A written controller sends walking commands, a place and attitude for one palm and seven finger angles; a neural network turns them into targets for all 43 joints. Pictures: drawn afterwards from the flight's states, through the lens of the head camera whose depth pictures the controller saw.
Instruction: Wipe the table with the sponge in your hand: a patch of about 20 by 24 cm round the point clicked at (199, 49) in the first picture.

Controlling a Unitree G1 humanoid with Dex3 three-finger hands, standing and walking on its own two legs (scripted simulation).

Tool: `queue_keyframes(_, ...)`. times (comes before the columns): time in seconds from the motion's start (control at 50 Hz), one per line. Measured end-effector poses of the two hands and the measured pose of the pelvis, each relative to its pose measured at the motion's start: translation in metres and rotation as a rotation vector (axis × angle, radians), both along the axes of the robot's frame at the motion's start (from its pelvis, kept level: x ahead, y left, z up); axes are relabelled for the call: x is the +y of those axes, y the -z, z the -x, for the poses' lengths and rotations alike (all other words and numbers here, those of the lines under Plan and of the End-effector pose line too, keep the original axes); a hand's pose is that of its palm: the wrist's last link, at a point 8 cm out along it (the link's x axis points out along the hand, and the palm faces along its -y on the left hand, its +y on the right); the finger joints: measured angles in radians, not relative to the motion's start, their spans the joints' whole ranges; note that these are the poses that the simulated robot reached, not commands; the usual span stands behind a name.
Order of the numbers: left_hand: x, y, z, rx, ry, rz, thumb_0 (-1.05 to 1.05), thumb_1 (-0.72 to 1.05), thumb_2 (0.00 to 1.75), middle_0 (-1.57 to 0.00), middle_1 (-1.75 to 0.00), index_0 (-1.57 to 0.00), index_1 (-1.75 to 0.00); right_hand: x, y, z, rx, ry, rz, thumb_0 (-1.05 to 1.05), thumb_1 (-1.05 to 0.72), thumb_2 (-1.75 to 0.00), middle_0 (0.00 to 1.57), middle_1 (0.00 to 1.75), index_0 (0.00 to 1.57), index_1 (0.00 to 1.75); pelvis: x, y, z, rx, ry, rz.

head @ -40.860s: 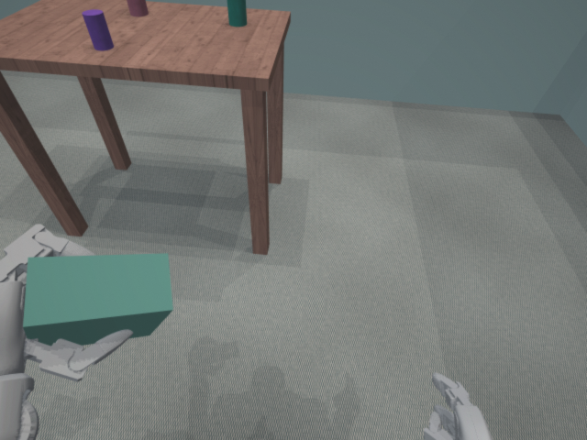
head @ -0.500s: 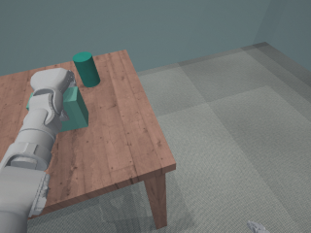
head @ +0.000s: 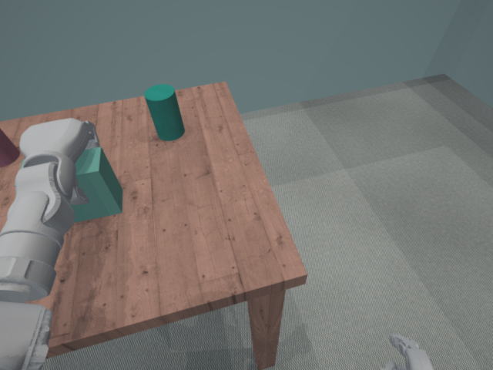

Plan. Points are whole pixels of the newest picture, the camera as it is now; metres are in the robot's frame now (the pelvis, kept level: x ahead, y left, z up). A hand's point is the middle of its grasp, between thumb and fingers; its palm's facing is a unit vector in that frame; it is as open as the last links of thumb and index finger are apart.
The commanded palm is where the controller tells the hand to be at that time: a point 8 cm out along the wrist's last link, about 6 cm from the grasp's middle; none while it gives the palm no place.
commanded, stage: slide back across to the first lane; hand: left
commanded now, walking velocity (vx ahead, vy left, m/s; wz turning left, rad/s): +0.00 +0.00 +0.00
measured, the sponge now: (80, 194) +0.37 +0.33 +0.08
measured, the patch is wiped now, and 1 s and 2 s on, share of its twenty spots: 0.90 1.00 1.00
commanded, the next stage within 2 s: wipe back along the first lane in 0.02 s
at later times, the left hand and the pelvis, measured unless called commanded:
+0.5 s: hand (64, 184) +0.34 +0.32 +0.14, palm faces +0.05 +0.00 -1.00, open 10.1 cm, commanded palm +0.31 +0.31 +0.17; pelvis +0.00 +0.02 +0.00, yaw +1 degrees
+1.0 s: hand (70, 205) +0.31 +0.29 +0.13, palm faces +0.07 +0.01 -1.00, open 10.1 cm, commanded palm +0.26 +0.28 +0.15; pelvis -0.01 +0.01 +0.00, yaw +0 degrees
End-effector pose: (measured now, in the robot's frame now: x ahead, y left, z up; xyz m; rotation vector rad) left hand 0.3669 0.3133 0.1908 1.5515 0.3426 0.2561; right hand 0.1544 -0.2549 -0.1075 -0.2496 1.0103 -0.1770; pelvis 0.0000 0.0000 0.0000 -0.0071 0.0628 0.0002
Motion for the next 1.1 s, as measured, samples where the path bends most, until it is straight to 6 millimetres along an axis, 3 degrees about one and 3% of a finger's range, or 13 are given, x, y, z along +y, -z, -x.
queue_keyframes(0.2, 0.006, 0.003, 0.003, -0.019, 0.088, -0.02, -0.01, -0.57, 1.06, -0.77, -1.33, -0.76, -1.45, 0.02, -0.004, -0.021, -0.03, -0.04, -0.017, 0.0, -0.91, -0.9, 0.2, 0.3, 0.2, 0.3, 0.013, -0.001, -0.005, 0.019, -0.007, 0.007)
queue_keyframes(0.4, 0.0, 0.001, 0.034, -0.103, 0.073, -0.007, -0.01, -0.54, 1.04, -0.74, -1.35, -0.74, -1.47, 0.047, 0.004, -0.023, -0.021, -0.087, -0.09, 0.0, -0.91, -0.9, 0.2, 0.3, 0.2, 0.3, 0.024, -0.002, -0.003, 0.004, -0.013, 0.007)
queue_keyframes(0.56, -0.006, 0.002, 0.051, -0.098, 0.035, -0.008, -0.01, -0.53, 1.04, -0.73, -1.36, -0.73, -1.48, 0.06, -0.006, -0.03, -0.073, -0.127, -0.108, 0.01, -0.91, -0.9, 0.2, 0.3, 0.2, 0.3, 0.024, -0.002, 0.007, -0.026, -0.016, 0.004)
queue_keyframes(0.78, -0.022, 0.003, 0.069, -0.106, 0.055, -0.018, -0.01, -0.52, 1.04, -0.72, -1.37, -0.72, -1.49, 0.054, -0.017, -0.034, -0.145, -0.147, -0.104, 0.01, -0.91, -0.9, 0.2, 0.3, 0.2, 0.3, 0.017, -0.002, 0.015, -0.051, -0.006, -0.001)
queue_keyframes(1.1, -0.035, 0.005, 0.091, -0.141, 0.022, -0.014, 0.0, -0.49, 1.03, -0.69, -1.4, -0.7, -1.5, 0.034, -0.01, -0.035, -0.151, -0.126, -0.12, 0.01, -0.91, -0.9, 0.2, 0.3, 0.2, 0.3, 0.004, -0.001, 0.009, -0.057, 0.011, -0.006)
